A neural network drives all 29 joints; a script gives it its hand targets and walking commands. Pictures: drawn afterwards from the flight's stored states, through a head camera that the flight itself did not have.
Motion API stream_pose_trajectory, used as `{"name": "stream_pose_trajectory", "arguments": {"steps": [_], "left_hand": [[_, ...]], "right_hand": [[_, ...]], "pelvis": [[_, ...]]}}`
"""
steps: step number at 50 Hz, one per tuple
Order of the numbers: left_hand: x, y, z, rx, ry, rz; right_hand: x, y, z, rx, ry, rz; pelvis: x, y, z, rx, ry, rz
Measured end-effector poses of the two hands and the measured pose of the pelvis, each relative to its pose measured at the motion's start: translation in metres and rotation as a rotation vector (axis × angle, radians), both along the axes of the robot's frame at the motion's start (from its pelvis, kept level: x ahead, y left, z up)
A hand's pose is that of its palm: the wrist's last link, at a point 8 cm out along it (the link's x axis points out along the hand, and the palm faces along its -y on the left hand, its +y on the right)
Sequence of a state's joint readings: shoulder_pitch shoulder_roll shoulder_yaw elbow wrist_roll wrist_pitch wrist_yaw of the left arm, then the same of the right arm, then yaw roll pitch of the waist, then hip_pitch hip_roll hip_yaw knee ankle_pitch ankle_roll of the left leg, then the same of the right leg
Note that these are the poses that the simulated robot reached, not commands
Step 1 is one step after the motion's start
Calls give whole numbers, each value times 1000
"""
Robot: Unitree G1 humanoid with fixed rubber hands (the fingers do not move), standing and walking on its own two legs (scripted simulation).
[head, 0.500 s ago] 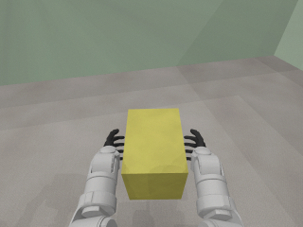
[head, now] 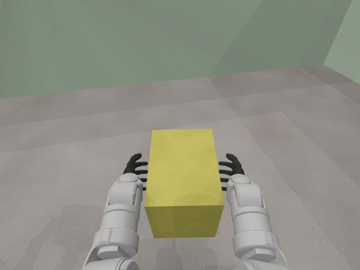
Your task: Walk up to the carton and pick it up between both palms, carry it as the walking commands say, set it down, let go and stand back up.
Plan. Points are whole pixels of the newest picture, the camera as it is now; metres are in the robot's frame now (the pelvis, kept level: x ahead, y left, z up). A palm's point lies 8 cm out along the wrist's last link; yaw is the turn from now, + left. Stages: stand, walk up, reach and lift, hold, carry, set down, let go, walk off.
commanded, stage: reach and lift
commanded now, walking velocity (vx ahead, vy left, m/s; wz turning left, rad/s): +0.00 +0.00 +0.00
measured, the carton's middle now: (183, 182) +0.37 +0.00 -0.02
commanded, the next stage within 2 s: hold in 0.54 s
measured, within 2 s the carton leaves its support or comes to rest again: neither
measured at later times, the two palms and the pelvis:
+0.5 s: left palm (127, 187) +0.29 +0.13 +0.05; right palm (238, 189) +0.30 -0.12 +0.05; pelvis +0.00 +0.00 +0.00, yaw +1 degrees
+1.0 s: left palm (127, 191) +0.28 +0.13 +0.05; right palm (238, 191) +0.29 -0.12 +0.05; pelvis -0.01 +0.00 +0.00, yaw +1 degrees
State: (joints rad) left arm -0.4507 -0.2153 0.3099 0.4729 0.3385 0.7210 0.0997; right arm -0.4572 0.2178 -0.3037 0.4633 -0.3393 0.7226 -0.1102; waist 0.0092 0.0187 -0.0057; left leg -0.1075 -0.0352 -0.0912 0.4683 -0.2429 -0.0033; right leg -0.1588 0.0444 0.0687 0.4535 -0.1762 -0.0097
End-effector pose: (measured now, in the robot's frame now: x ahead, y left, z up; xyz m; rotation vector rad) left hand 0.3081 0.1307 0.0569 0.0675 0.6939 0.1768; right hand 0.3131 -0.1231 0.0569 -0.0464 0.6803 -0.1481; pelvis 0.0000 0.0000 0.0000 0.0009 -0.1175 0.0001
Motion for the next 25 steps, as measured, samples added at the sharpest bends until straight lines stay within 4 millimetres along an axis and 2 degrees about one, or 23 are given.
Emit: {"name": "stream_pose_trajectory", "arguments": {"steps": [12, 25], "left_hand": [[-4, 3, -1, -2, 4, -20], [-15, 3, -2, -4, 7, -32]], "right_hand": [[-4, 1, -2, -4, 9, 29], [-16, 0, -4, -6, 18, 38]], "pelvis": [[5, 1, 1, -2, -12, 5], [-1, 1, 0, -2, -31, 9]]}}
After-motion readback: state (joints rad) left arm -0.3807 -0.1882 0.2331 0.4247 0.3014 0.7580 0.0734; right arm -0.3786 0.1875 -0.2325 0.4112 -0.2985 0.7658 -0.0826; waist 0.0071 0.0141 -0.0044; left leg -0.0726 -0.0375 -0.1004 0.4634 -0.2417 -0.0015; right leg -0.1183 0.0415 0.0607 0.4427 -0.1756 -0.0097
